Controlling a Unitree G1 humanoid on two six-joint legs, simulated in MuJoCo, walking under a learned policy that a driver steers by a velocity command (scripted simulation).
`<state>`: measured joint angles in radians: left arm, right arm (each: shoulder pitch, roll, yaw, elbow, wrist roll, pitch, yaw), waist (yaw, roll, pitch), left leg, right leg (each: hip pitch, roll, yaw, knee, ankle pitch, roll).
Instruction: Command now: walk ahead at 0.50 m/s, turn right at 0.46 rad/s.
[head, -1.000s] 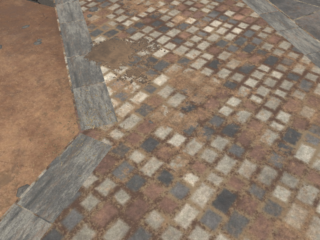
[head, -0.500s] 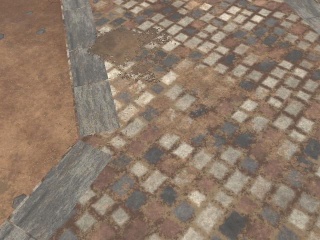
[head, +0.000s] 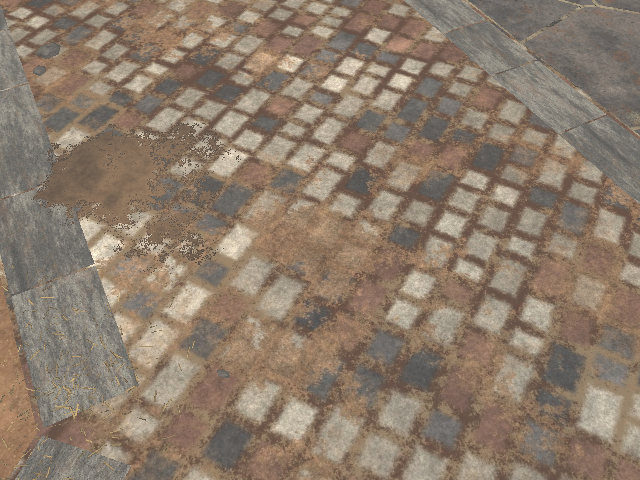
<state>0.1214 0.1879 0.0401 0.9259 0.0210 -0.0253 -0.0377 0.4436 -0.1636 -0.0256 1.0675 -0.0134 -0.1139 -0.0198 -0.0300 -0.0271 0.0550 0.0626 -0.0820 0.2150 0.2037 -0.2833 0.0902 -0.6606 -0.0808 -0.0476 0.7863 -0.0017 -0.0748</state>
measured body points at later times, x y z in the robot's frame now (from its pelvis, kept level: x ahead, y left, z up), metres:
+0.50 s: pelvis +0.28 -0.04 +0.00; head +0.31 -0.06 +0.45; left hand +0.33 +0.23 -0.12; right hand +0.40 -0.32 -0.11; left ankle +0.47 +0.10 -0.67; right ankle +0.20 -0.06 -0.74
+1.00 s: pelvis +0.56 -0.07 +0.01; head +0.58 -0.06 +0.46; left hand +0.77 +0.13 -0.11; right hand +0.47 -0.31 -0.12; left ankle +0.55 +0.00 -0.74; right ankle +0.61 -0.25 -0.68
